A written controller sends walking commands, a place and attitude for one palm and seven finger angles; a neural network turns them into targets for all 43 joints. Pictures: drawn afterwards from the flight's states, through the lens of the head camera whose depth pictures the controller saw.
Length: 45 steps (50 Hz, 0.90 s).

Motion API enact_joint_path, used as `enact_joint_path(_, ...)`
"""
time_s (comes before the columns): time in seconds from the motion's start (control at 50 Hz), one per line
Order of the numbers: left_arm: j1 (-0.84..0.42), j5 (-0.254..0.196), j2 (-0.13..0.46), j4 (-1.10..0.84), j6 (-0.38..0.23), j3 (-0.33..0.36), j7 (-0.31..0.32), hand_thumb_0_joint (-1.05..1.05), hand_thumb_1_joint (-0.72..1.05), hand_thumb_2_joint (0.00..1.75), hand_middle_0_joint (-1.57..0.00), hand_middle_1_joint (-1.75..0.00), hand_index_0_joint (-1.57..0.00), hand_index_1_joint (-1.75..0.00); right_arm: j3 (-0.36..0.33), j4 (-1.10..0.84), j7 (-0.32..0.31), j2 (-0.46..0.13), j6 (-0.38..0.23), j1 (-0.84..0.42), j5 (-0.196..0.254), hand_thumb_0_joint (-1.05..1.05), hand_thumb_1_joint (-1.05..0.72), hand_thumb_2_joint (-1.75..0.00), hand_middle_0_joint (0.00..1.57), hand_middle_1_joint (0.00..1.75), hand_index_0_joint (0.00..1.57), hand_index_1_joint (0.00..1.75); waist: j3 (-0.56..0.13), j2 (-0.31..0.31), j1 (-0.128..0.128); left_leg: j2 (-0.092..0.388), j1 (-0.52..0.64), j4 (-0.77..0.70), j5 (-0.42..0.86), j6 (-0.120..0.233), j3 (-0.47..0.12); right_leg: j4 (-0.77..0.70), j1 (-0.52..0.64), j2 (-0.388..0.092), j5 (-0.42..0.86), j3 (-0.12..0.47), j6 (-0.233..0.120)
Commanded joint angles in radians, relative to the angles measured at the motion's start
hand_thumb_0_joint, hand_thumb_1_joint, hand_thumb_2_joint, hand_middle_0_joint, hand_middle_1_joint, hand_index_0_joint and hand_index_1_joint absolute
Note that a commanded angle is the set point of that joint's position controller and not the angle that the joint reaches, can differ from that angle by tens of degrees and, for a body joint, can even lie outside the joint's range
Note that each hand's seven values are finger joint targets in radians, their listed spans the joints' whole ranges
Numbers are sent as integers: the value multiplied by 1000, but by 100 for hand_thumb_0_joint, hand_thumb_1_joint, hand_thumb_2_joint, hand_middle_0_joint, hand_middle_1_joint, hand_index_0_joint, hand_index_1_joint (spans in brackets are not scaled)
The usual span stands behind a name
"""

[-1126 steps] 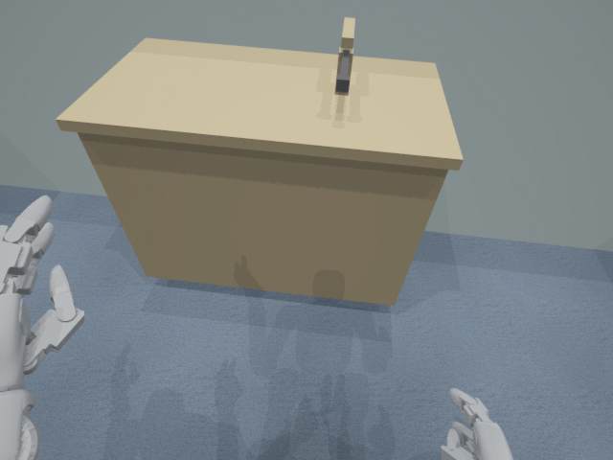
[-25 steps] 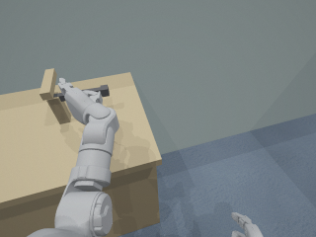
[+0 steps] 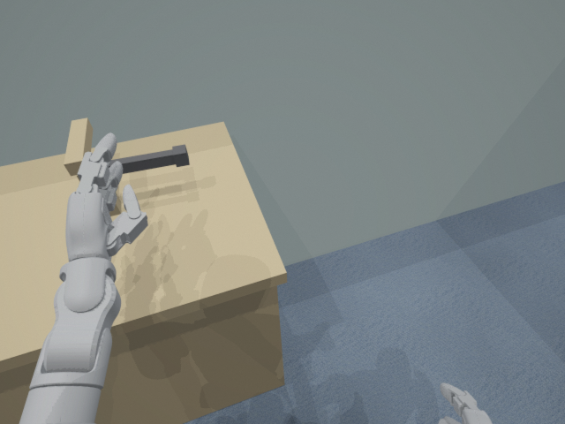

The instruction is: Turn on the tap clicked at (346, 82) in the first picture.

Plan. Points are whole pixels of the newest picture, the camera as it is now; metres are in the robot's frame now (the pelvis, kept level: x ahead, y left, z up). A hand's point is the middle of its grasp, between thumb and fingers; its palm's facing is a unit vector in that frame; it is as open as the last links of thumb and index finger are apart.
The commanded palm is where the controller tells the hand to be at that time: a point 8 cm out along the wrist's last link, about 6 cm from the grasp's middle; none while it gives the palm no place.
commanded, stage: draw the hand back beside the body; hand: left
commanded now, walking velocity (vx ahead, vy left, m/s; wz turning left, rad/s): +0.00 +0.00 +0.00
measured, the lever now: (180, 155) +0.54 +0.25 +0.09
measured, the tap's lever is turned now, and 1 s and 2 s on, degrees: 86 86 86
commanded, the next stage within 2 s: step back with the hand held close in 0.96 s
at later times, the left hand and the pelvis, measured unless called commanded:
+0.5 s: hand (102, 267) +0.24 +0.24 +0.16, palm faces +0.37 -0.88 -0.28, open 7.5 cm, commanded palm +0.20 +0.28 +0.17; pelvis +0.01 +0.01 +0.00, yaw +0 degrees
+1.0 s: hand (80, 292) +0.21 +0.25 +0.15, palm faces +0.42 -0.84 -0.34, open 7.4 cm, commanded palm +0.16 +0.29 +0.17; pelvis +0.01 +0.00 +0.00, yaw +1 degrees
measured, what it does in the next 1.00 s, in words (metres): stands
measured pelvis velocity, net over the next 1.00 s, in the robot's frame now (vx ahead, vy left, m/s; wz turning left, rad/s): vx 0.01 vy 0.00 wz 0.01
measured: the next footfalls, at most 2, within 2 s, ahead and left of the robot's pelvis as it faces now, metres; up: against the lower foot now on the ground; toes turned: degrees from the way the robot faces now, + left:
none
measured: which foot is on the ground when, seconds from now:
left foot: down 0.00-1.00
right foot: down 0.00-1.00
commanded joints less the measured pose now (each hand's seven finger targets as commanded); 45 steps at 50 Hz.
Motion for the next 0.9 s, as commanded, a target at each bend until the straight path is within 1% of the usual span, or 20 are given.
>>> enact_joint_path(0.0, -236, 1, 158, -219, -100, 55, -16, 0, 90, 90, -18, -23, -18, -23, -18, -179, -11, -83, -62, -161, -3, 0, -90, -90, 20, 30, 20, 30, -170, -41, -19, -33, 90, -57, 81, 62, 21, -92, -33, 7, 154, -11, -12)
enact_joint_path(0.04, -174, -2, 190, -240, -109, 104, -18, 0, 90, 90, -18, -24, -18, -24, -17, -184, -10, -80, -60, -163, -7, 0, -90, -90, 20, 30, 20, 30, -184, -47, -8, -30, 80, -57, 104, 60, 20, -88, -6, 6, 181, -15, -14)
enact_joint_path(0.06, -160, -1, 212, -258, -114, 128, -20, 0, 90, 90, -18, -24, -18, -24, -18, -183, -11, -80, -57, -167, -7, 0, -90, -90, 20, 30, 20, 30, -189, -9, -2, -30, 85, -60, 110, 57, 23, -93, 1, 6, 181, -11, -16)
enact_joint_path(0.12, -66, -10, 216, -291, -119, 163, -27, 0, 90, 90, -18, -25, -18, -25, -16, -199, -7, -69, -58, -166, -12, 0, -90, -90, 20, 30, 20, 30, -180, -49, 6, -27, 67, -51, 143, 59, 29, -84, 18, 4, 235, -14, -13)
enact_joint_path(0.14, -49, -11, 217, -330, -122, 168, -30, 0, 90, 90, -18, -25, -18, -25, -18, -204, -4, -67, -60, -164, -12, 0, -90, -90, 20, 30, 20, 30, -196, -21, 8, -26, 75, -45, 164, 58, 31, -80, 27, 3, 258, -13, -15)
enact_joint_path(0.18, -5, -10, 192, -363, -122, 152, -37, 0, 90, 90, -19, -26, -19, -26, -14, -208, -1, -61, -62, -162, -13, 0, -90, -90, 20, 30, 20, 30, -166, 11, 4, -23, 70, -45, 163, 52, 31, -82, 10, 3, 249, -17, -15)
enact_joint_path(0.22, 31, -12, 183, -381, -119, 146, -38, 0, 90, 90, -19, -26, -19, -26, -15, -214, 0, -63, -68, -164, -13, 0, -90, -90, 20, 30, 20, 30, -147, -21, 1, -19, 69, -41, 157, 54, 30, -84, -9, 6, 241, -19, -13)
enact_joint_path(0.28, 70, -12, 163, -407, -115, 129, -42, 0, 90, 90, -19, -27, -19, -27, -15, -217, -2, -66, -74, -165, -11, 0, -90, -90, 20, 30, 20, 30, -117, -27, -5, -16, 65, -42, 133, 53, 27, -89, -34, 7, 205, -20, -11)
enact_joint_path(0.3, 59, -8, 162, -450, -120, 121, -40, 0, 90, 90, -19, -28, -19, -28, -15, -218, -2, -67, -79, -164, -12, 0, -90, -90, 20, 30, 20, 30, -133, 1, -5, -17, 78, -40, 140, 54, 23, -85, -31, 6, 211, -18, -14)
enact_joint_path(0.34, 99, -3, 169, -475, -123, 132, -34, 0, 90, 90, -19, -28, -19, -28, -18, -216, -3, -70, -90, -162, -16, 0, -90, -90, 20, 30, 20, 30, -154, -6, -1, -18, 87, -32, 160, 54, 19, -76, -24, 7, 228, -21, -15)
enact_joint_path(0.36, 113, 0, 171, -499, -123, 136, -33, 0, 90, 90, -19, -29, -19, -29, -16, -215, -3, -70, -93, -160, -17, 0, -90, -90, 20, 30, 20, 30, -156, 29, 2, -20, 90, -34, 169, 51, 18, -75, -18, 5, 230, -21, -16)
enact_joint_path(0.42, 199, -3, 175, -510, -120, 158, -28, 0, 90, 90, -20, -29, -20, -29, -19, -214, -2, -69, -98, -157, -19, 0, -90, -90, 20, 30, 20, 30, -152, -19, 7, -19, 77, -23, 191, 53, 15, -66, -11, 4, 255, -26, -15)
enact_joint_path(0.46, 238, -1, 189, -539, -120, 177, -27, 0, 90, 90, -20, -30, -20, -30, -20, -214, -2, -70, -99, -157, -19, 0, -90, -90, 20, 30, 20, 30, -149, 12, 11, -20, 74, -21, 199, 51, 16, -64, -7, 1, 258, -24, -16)
enact_joint_path(0.54, 332, -6, 188, -560, -117, 198, -25, 0, 90, 90, -20, -30, -20, -30, -21, -221, -1, -67, -104, -155, -19, 0, -90, -90, 20, 30, 20, 30, -128, -18, 15, -18, 54, -8, 206, 52, 17, -58, -15, -2, 272, -29, -12)
enact_joint_path(0.58, 365, -4, 186, -586, -119, 202, -27, 0, 90, 90, -20, -30, -20, -30, -21, -225, -1, -65, -106, -153, -17, 0, -90, -90, 20, 30, 20, 30, -114, 10, 14, -17, 51, -6, 200, 51, 18, -58, -26, -3, 264, -28, -13)
enact_joint_path(0.64, 430, -8, 198, -600, -116, 228, -25, 0, 90, 90, -20, -30, -20, -30, -23, -228, -2, -66, -111, -152, -18, 0, -90, -90, 20, 30, 20, 30, -113, -9, 19, -16, 41, 2, 199, 52, 15, -54, -29, -2, 263, -31, -11)
enact_joint_path(0.76, 367, -1, 185, -618, -114, 200, -19, 0, 90, 90, -20, -30, -20, -30, -20, -223, -12, -69, -124, -153, -17, 0, -90, -90, 20, 30, 20, 30, -83, 9, 5, -20, 43, 6, 151, 52, 9, -63, -65, -3, 210, -29, -10)
enact_joint_path(0.8, 374, -4, 187, -597, -114, 206, -17, 0, 90, 90, -20, -30, -20, -30, -21, -224, -16, -69, -126, -155, -17, 0, -90, -90, 20, 30, 20, 30, -90, -28, 7, -21, 42, 4, 124, 56, 7, -63, -66, -4, 187, -30, -8)
enact_joint_path(0.84, 389, -5, 192, -583, -112, 216, -16, 0, 90, 90, -20, -30, -20, -30, -20, -222, -18, -68, -125, -155, -19, 0, -90, -90, 20, 30, 20, 30, -97, -29, 13, -24, 38, 9, 133, 59, 11, -61, -57, -7, 202, -29, -8)
enact_joint_path(0.88, 388, -3, 191, -605, -116, 212, -18, 0, 90, 90, -20, -30, -20, -30, -19, -222, -17, -65, -127, -157, -18, 0, -90, -90, 20, 30, 20, 30, -107, 23, 14, -24, 42, 6, 136, 53, 11, -57, -49, -8, 201, -27, -11)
